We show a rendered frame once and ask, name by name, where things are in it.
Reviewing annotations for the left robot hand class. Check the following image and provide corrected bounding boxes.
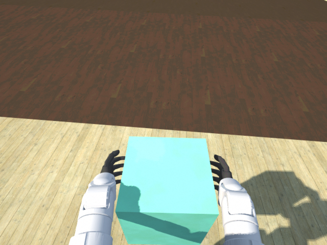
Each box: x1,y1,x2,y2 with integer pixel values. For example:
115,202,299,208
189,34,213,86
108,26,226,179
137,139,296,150
100,150,125,184

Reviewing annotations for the robot right forearm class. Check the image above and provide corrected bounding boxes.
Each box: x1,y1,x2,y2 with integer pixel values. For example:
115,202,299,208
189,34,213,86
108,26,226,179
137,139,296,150
218,178,264,245

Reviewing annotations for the right robot hand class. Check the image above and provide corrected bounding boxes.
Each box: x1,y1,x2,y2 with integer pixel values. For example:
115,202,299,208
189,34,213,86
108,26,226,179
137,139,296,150
210,155,232,191

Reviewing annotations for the robot left forearm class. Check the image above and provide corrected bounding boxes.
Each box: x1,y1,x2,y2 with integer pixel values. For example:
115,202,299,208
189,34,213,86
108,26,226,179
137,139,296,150
69,173,116,245

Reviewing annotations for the carton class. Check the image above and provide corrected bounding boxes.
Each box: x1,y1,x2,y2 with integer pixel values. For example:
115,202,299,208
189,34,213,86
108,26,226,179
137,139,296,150
115,136,219,245

